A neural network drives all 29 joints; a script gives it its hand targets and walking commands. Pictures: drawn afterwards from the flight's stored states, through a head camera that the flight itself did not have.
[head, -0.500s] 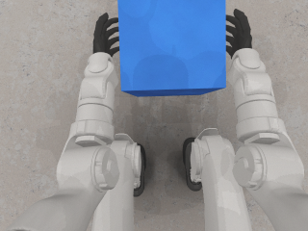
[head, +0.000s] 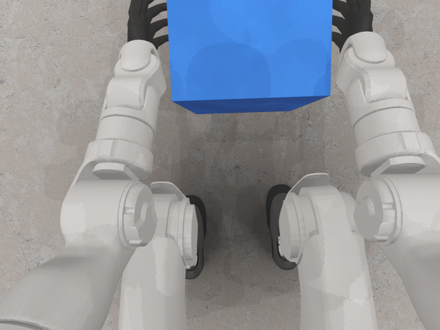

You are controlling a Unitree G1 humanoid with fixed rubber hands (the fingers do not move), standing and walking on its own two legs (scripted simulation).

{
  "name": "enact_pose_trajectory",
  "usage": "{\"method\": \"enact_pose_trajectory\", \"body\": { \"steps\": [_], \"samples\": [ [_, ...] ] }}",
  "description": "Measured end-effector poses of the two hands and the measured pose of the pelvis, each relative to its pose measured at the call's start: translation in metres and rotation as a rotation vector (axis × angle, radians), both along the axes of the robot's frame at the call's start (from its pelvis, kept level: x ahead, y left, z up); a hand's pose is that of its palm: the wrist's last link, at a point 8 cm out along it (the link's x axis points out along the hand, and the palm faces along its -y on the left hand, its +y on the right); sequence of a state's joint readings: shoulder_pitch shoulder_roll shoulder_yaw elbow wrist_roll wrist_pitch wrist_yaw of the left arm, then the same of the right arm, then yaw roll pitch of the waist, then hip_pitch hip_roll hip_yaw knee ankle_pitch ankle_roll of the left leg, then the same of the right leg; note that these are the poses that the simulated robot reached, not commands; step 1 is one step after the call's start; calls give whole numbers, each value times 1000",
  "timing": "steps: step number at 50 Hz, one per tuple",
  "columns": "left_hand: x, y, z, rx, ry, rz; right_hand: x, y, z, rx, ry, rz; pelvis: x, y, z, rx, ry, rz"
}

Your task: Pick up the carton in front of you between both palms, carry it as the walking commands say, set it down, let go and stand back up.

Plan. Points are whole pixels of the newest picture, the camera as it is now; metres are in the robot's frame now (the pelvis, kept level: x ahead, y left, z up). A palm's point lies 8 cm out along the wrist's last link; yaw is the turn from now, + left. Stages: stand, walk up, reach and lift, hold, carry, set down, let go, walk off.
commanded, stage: set down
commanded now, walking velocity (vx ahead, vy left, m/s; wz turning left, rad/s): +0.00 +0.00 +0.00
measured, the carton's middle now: (244, 48) +0.53 -0.04 -0.23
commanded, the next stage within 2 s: none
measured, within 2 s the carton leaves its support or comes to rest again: rests again in 0.16 s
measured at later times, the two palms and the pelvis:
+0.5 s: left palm (144, 47) +0.53 +0.11 -0.16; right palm (350, 41) +0.51 -0.19 -0.16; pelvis -0.01 +0.00 -0.01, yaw +0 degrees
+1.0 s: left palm (135, 58) +0.52 +0.14 -0.19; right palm (355, 52) +0.50 -0.21 -0.19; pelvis -0.02 +0.00 -0.01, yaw +0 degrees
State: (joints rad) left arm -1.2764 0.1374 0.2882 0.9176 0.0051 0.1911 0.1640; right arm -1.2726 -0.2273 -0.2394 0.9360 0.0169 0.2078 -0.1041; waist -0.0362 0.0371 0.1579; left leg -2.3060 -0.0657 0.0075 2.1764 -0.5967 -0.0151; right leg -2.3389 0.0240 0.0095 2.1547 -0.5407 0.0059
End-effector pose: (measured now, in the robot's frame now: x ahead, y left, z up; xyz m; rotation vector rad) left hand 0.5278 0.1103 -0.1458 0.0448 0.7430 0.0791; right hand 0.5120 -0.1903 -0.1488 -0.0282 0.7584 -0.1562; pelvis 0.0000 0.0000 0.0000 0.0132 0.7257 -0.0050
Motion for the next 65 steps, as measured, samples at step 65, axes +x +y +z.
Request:
{"method": "enact_pose_trajectory", "body": {
  "steps": [65],
  "samples": [
    [4,41,-7,21,-95,-15,1,-40,-3,-15,-102,-39,-2,-1,-4,-6,-98,0]
  ]
}}
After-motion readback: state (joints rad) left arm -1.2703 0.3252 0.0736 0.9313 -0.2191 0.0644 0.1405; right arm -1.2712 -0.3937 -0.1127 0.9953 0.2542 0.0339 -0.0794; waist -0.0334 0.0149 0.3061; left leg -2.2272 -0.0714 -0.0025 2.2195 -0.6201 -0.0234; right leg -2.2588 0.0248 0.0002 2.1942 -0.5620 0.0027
